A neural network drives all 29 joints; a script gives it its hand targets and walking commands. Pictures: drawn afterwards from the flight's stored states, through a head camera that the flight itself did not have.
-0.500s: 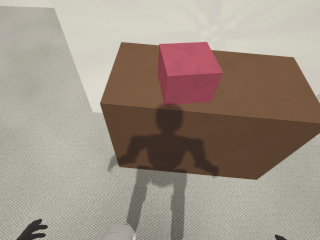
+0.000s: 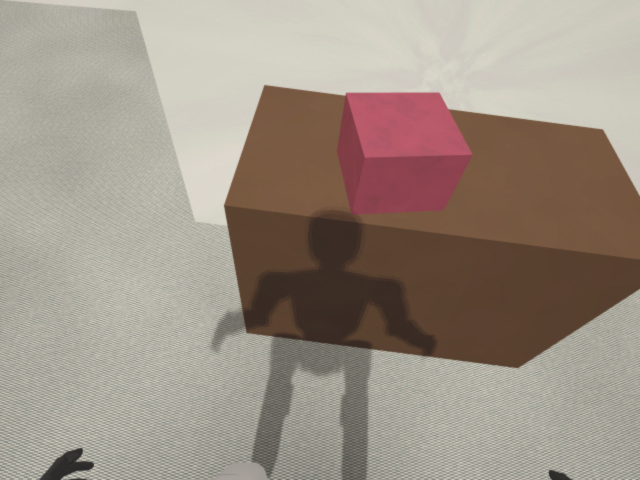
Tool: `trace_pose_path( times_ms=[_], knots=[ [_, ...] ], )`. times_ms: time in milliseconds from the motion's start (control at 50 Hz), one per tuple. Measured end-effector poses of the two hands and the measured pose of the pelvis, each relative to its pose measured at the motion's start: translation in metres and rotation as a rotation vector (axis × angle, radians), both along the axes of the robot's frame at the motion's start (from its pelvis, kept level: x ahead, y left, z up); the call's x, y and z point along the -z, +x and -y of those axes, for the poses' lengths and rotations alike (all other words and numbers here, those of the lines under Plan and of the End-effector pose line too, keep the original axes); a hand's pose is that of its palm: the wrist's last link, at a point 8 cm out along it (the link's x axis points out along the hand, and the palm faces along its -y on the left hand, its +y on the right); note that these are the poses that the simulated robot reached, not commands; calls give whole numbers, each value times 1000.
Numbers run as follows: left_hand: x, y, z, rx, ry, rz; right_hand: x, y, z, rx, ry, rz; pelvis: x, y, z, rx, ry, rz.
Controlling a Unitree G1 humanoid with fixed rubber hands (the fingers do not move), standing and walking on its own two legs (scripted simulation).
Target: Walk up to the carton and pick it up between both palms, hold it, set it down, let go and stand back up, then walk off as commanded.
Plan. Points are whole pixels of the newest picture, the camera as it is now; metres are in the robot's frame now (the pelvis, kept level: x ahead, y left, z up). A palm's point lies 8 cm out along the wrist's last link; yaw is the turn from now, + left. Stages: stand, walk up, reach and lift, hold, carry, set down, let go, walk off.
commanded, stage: walk up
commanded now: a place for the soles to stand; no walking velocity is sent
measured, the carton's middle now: (395, 152) +0.70 -0.14 -0.05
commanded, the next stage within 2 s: none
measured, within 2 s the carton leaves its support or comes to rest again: neither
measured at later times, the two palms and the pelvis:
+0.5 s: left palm out of the picture +0.09 +0.31 -0.10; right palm out of the picture +0.08 -0.34 -0.08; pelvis +0.01 -0.01 +0.00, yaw +0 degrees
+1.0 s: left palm (152, 405) +0.20 +0.21 -0.07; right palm out of the picture +0.15 -0.44 -0.09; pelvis +0.11 -0.12 +0.01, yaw -2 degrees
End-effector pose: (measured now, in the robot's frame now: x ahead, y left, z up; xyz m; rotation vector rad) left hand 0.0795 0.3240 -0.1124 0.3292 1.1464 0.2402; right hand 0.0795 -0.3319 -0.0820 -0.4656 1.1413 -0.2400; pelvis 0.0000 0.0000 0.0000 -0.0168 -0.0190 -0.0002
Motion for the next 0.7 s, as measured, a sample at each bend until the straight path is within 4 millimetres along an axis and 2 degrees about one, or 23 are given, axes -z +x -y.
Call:
trace_pose_path(
  times_ms=[200,420,480,620,700],
  knots=[
    [-4,-11,2,-15,-2,-36,-2,8,3,0,21,6,-5,0,4,0,7,-15],
    [-4,-2,1,-9,-6,-27,-2,10,2,10,15,-2,-5,6,2,0,4,-21],
    [-6,8,6,11,-22,-10,-1,7,5,-2,13,8,-4,8,5,-3,7,-19],
    [-21,40,37,49,-9,39,10,-15,36,23,22,-45,-4,24,36,5,42,-21],
    [-21,58,63,48,12,63,27,-8,65,36,42,-47,6,38,67,15,65,-11]
  ],
)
